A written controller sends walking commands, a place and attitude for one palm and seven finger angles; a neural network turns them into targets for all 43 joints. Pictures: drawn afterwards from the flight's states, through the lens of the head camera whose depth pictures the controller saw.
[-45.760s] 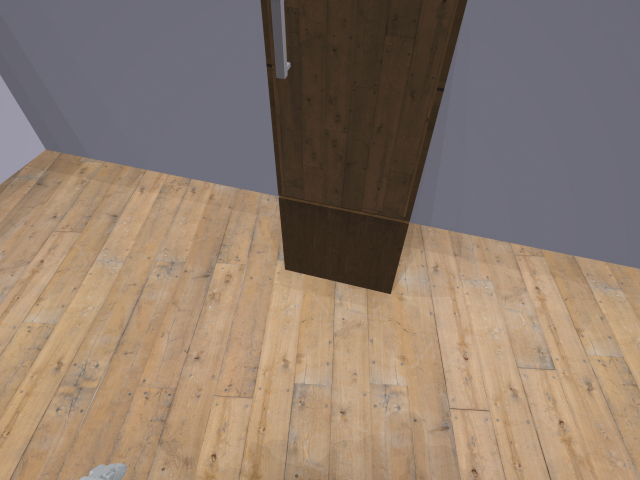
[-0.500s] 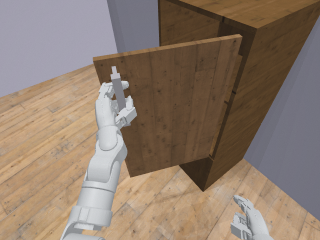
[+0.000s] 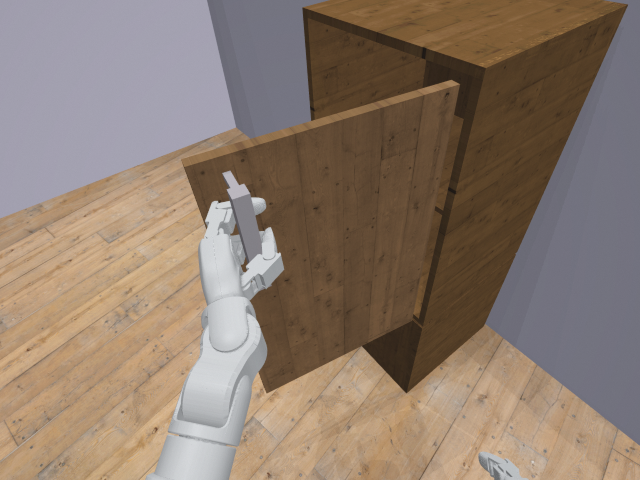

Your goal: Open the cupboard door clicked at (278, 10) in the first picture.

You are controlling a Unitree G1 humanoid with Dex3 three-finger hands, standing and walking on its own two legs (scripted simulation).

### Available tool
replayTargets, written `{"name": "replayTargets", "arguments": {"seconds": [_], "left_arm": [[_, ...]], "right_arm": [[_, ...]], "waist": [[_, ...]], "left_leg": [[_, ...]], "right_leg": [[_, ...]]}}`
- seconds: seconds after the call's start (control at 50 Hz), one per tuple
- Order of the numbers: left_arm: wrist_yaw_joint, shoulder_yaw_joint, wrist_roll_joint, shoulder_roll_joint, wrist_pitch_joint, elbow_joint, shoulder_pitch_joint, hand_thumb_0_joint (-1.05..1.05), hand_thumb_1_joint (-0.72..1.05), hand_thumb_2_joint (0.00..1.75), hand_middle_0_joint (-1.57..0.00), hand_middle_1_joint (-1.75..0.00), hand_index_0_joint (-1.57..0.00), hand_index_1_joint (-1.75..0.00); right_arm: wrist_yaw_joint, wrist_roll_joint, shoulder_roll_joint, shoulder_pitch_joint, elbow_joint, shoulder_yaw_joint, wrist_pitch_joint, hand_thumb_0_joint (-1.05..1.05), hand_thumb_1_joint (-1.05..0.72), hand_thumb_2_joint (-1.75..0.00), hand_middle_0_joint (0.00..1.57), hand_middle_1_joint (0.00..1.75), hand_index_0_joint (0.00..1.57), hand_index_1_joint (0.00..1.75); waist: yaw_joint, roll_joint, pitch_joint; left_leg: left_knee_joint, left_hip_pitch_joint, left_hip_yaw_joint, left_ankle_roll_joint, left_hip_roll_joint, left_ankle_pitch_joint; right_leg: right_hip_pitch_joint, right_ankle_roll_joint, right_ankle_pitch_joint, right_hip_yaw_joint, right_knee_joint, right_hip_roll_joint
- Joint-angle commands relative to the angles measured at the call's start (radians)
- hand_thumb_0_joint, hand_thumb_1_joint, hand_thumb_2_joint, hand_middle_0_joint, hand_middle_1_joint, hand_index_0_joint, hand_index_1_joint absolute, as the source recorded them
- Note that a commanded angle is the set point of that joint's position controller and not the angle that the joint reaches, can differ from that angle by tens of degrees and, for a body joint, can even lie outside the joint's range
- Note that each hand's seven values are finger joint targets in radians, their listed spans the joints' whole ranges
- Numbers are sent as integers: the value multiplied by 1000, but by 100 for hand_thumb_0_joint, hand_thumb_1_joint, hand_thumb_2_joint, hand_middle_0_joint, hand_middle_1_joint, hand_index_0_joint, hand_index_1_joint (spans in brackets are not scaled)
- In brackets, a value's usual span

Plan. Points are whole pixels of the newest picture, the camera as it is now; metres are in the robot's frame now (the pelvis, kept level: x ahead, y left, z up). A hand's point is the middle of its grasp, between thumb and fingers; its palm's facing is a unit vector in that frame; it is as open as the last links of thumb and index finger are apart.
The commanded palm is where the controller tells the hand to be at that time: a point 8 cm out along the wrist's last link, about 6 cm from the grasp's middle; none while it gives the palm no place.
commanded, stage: pull the door open along its arc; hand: left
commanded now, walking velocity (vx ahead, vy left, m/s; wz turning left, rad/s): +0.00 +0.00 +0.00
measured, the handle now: (246, 233) +0.37 +0.13 +0.14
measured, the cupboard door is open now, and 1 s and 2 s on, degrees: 80 89 90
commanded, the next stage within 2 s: open thumb and fingers to let go in 0.16 s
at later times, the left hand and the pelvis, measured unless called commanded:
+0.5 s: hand (298, 284) +0.29 +0.05 +0.15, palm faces +0.29 -0.96 -0.02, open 7.0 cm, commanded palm +0.24 +0.08 +0.14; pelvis -0.02 +0.00 +0.00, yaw +2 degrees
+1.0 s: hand (299, 284) +0.29 +0.05 +0.15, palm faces +0.26 -0.96 -0.01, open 14.7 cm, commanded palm +0.24 +0.09 +0.14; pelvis -0.03 +0.01 +0.00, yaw +1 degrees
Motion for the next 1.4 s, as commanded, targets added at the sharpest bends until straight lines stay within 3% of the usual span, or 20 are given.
{"name": "replayTargets", "arguments": {"seconds": [0.0,0.08,0.14,0.16,0.24,0.32,0.4,0.54,0.64,0.68,1.04,1.16,1.18,1.2,1.22,1.24,1.28,1.32,1.36,1.38], "left_arm": [[22,-99,45,-31,-48,-416,-37,0,90,90,-40,-135,-40,-135],[52,-146,69,-48,-14,-472,82,0,90,90,-40,-135,-40,-135],[82,-183,56,-98,13,-475,21,0,90,90,-40,-135,-40,-135],[94,-193,50,-118,23,-455,10,0,90,90,-40,-135,-40,-135],[129,-120,51,-55,40,-341,-229,0,90,90,-40,-135,-40,-135],[130,-135,55,-94,47,-287,-237,0,62,78,-38,-132,-38,-132],[115,-161,56,-118,38,-287,-269,0,34,66,-36,-129,-36,-129],[117,-169,55,-126,24,-235,-311,0,-15,45,-32,-124,-32,-124],[123,-128,50,-91,17,-190,-342,0,-50,30,-30,-120,-30,-120],[127,-135,53,-101,12,-199,-344,0,-50,30,-30,-120,-30,-120],[162,-146,64,-123,10,-146,-384,0,-50,30,-15,-30,-15,-30],[169,-154,64,-135,20,-131,-417,0,-50,30,-15,-30,-15,-30],[-76,-384,129,-89,-28,-136,-367,0,-50,30,-15,-30,-15,-30],[-203,-294,95,14,-75,-180,-453,0,-50,30,-15,-30,-15,-30],[-303,-285,71,51,-99,-179,-464,0,-50,30,-15,-30,-15,-30],[-385,-268,37,84,-113,-187,-514,0,-50,30,-15,-30,-15,-30],[-465,-218,-45,75,-100,-153,-507,0,-50,30,-15,-30,-15,-30],[-469,-169,-136,35,-68,-98,-449,0,-50,30,-15,-30,-15,-30],[-443,-120,-174,39,-59,-148,-365,0,-50,30,-15,-30,-15,-30],[-427,-124,-168,34,-64,-193,-334,0,-50,30,-15,-30,-15,-30]], "right_arm": [[20,-7,-41,-236,-226,-14,-51,0,-90,-90,20,30,20,30],[36,-13,-28,-268,-242,-5,-33,0,-90,-90,20,30,20,30],[50,-13,-24,-302,-229,2,-29,0,-90,-90,20,30,20,30],[53,-14,-21,-309,-225,3,-30,0,-90,-90,20,30,20,30],[33,-11,-19,-322,-179,16,-23,0,-90,-90,20,30,20,30],[25,-13,-10,-321,-178,20,-20,0,-90,-90,20,30,20,30],[26,-11,-7,-314,-185,22,-13,0,-90,-90,20,30,20,30],[22,-9,-7,-318,-178,24,-19,0,-90,-90,20,30,20,30],[9,-9,-8,-321,-169,23,-23,0,-90,-90,20,30,20,30],[10,-9,-7,-319,-171,21,-24,0,-90,-90,20,30,20,30],[24,-9,-11,-314,-155,12,-15,0,-90,-90,20,30,20,30],[27,-10,-9,-313,-151,12,-17,0,-90,-90,20,30,20,30],[33,-11,-58,-232,-164,17,2,0,-90,-90,20,30,20,30],[14,4,-48,-229,-197,21,15,0,-90,-90,20,30,20,30],[-3,7,-49,-229,-218,29,22,0,-90,-90,20,30,20,30],[-14,16,-49,-230,-231,38,19,0,-90,-90,20,30,20,30],[-28,31,-47,-254,-250,52,1,0,-90,-90,20,30,20,30],[-27,42,-51,-271,-245,59,-27,0,-90,-90,20,30,20,30],[-12,45,-58,-273,-255,59,-48,0,-90,-90,20,30,20,30],[0,45,-57,-277,-263,53,-55,0,-90,-90,20,30,20,30]], "waist": [[54,-146,-229],[60,-146,-171],[47,-129,-150],[45,-151,-147],[27,-172,-134],[40,-138,-169],[30,-151,-194],[24,-174,-169],[35,-166,-163],[39,-157,-173],[30,-156,-143],[29,-170,-156],[-64,-233,-86],[-41,-190,-190],[-38,-97,-212],[-42,-72,-235],[-28,-65,-196],[-17,-108,-131],[9,-168,-151],[16,-142,-163]], "left_leg": [[-1,-25,-50,16,-22,342],[18,-44,-51,23,-28,298],[42,-33,-59,21,-31,262],[48,-35,-61,22,-31,251],[48,-41,-69,25,-45,186],[38,-33,-74,22,-49,208],[30,-31,-79,19,-43,229],[18,-37,-89,18,-36,172],[4,-48,-85,20,-41,134],[1,-43,-83,18,-39,149],[-9,-48,-86,12,-30,118],[-6,-48,-93,9,-30,118],[-26,-25,-106,40,-34,166],[-27,-12,-92,41,-38,194],[-22,9,-82,41,-42,202],[-20,14,-86,39,-48,189],[-30,-3,-100,30,-44,151],[-41,-36,-116,19,-37,99],[-49,-53,-122,12,-29,103],[-41,-46,-116,12,-28,124]], "right_leg": [[196,0,302,81,-33,-27],[155,-3,226,98,-55,-28],[103,-4,142,104,-74,-31],[89,0,124,101,-77,-31],[51,7,14,123,-113,-41],[80,2,60,120,-95,-43],[99,2,119,107,-66,-41],[66,3,17,100,-86,-41],[71,1,-57,112,-115,-45],[84,-1,-41,108,-110,-45],[48,-5,-84,94,-109,-38],[44,-5,-74,86,-91,-35],[15,-7,61,106,-43,-22],[75,-12,135,93,-13,-20],[90,-15,170,93,4,-23],[97,-16,167,86,9,-27],[80,-15,109,68,-1,-22],[45,-10,32,49,-14,-13],[60,-4,18,34,-1,-9],[59,-5,35,38,5,-9]]}}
